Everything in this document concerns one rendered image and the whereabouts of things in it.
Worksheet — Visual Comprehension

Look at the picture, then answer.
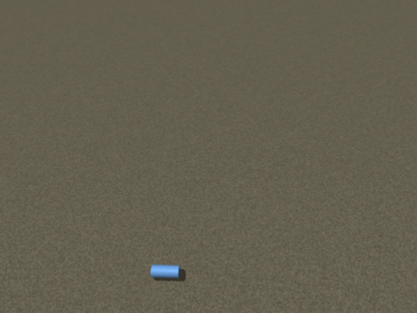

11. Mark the can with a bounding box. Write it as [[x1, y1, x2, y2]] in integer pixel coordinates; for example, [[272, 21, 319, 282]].
[[151, 265, 180, 278]]

